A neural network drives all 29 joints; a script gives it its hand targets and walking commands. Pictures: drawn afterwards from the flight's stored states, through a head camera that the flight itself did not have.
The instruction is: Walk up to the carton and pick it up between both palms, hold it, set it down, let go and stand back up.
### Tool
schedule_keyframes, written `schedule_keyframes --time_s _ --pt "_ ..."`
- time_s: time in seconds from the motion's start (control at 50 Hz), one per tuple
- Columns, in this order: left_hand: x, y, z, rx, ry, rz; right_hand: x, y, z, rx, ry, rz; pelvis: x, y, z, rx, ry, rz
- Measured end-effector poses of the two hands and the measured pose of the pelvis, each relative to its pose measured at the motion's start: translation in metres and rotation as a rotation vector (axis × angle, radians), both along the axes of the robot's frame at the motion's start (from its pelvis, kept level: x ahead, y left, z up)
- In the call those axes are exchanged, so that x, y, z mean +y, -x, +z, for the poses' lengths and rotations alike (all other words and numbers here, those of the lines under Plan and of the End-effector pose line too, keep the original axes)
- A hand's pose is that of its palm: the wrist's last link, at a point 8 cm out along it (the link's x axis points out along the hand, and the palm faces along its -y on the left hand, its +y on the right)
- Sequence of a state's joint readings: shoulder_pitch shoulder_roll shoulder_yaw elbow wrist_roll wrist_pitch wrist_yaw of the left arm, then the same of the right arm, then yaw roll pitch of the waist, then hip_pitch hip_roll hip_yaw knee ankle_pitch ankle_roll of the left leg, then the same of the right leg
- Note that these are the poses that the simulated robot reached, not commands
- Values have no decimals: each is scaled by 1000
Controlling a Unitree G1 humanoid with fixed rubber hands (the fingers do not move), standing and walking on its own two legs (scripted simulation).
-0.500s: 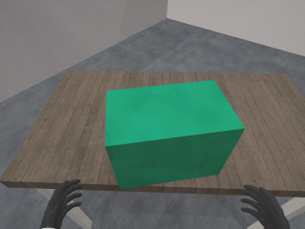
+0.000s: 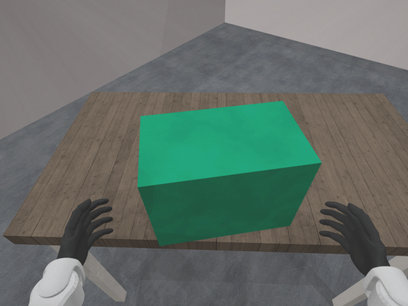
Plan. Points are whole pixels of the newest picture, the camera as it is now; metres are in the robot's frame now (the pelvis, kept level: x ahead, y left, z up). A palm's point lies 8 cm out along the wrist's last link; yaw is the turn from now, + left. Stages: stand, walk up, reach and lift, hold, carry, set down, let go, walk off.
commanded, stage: reach and lift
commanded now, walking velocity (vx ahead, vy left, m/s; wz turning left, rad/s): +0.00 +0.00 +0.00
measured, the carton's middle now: (220, 174) +0.37 +0.02 +0.07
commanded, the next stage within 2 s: none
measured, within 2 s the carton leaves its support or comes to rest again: neither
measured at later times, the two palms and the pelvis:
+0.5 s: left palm (71, 198) +0.26 +0.27 +0.12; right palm (356, 197) +0.31 -0.21 +0.11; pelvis +0.02 +0.00 +0.00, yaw +0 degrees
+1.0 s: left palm (70, 161) +0.31 +0.28 +0.16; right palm (355, 153) +0.36 -0.21 +0.16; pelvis -0.01 -0.01 +0.00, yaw +0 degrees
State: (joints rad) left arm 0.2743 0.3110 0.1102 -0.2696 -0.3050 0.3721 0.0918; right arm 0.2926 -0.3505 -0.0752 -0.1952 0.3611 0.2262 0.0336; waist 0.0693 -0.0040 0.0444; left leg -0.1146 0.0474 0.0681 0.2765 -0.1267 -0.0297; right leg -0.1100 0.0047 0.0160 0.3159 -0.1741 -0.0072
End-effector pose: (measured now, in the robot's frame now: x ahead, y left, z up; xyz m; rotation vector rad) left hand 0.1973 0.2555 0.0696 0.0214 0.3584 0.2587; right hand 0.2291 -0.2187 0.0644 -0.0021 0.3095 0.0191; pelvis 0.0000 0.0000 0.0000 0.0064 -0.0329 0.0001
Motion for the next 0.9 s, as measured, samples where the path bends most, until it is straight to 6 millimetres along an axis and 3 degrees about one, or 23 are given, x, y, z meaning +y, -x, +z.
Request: schedule_keyframes --time_s 0.16,0.48,0.9 --pt "3 -27 26 -37 -26 -20 -1 -29 15 -32 -6 16 -1 -8 1 11 4 -2" --pt "13 -61 51 -62 -37 -11 10 -76 44 -88 -21 59 -3 -17 1 26 10 4" --pt "22 -101 84 -69 37 22 9 -120 84 -82 -9 65 -5 8 -2 52 11 6"
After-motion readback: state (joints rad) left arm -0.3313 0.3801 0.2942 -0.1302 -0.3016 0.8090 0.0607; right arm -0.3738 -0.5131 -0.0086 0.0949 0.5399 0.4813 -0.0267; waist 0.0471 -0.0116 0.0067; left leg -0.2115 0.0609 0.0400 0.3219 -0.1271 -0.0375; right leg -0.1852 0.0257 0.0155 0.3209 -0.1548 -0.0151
